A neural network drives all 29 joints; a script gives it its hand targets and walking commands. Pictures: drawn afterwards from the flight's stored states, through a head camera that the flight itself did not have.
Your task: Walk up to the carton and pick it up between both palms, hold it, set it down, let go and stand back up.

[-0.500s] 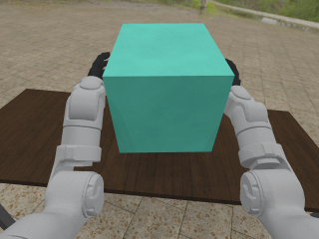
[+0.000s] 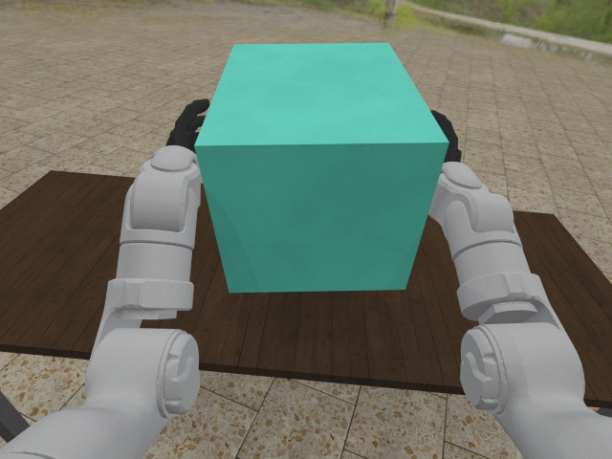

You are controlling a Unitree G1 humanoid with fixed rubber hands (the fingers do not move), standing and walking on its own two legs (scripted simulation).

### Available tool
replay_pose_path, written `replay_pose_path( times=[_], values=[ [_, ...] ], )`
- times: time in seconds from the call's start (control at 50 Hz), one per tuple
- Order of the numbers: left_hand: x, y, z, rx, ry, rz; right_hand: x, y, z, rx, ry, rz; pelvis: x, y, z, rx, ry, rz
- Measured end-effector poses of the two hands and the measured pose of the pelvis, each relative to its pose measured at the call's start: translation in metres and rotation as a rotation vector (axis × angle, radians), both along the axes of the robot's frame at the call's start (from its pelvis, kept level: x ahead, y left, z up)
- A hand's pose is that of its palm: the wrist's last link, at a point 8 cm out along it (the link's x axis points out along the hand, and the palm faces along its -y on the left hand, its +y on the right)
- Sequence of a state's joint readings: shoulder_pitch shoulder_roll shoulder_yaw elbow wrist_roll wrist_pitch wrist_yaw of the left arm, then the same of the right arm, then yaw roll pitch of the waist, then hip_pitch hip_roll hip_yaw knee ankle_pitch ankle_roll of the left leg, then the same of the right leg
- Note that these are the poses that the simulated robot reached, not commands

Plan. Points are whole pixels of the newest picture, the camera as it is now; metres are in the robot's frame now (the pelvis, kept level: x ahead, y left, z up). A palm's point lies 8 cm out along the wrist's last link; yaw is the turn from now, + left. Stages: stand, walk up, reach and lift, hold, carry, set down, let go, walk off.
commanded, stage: hold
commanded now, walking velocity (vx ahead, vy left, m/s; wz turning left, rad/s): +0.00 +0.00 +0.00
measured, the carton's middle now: (314, 159) +0.43 -0.01 +0.24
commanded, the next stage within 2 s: none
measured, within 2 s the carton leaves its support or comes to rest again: neither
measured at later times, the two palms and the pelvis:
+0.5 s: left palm (182, 158) +0.37 +0.15 +0.27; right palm (440, 172) +0.38 -0.17 +0.26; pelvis +0.00 +0.00 +0.00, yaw +0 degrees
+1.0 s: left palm (182, 158) +0.37 +0.15 +0.27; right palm (440, 171) +0.38 -0.17 +0.26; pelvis +0.00 +0.00 +0.00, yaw +0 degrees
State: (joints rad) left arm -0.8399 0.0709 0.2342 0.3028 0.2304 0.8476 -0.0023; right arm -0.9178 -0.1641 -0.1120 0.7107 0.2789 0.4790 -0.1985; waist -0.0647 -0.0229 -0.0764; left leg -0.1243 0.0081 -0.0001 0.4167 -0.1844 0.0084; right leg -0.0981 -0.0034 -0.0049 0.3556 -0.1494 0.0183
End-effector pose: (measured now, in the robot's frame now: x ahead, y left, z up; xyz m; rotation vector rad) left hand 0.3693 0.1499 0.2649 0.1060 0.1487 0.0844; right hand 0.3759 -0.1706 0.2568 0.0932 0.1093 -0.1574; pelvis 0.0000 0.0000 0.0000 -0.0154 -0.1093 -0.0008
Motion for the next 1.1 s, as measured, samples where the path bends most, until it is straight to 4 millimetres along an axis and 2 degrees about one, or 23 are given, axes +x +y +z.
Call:
replay_pose_path(
  times=[1.1],
  values=[
    [-0.0003, 0.0004, 0.0015, 0.0, -0.005, 0.003, -0.0004, 0.0005, -0.0001, 0.0, 0.004, 0.002, 0.0, 0.0, 0.0, 0.0, 0.0, 0.0]
  ],
)
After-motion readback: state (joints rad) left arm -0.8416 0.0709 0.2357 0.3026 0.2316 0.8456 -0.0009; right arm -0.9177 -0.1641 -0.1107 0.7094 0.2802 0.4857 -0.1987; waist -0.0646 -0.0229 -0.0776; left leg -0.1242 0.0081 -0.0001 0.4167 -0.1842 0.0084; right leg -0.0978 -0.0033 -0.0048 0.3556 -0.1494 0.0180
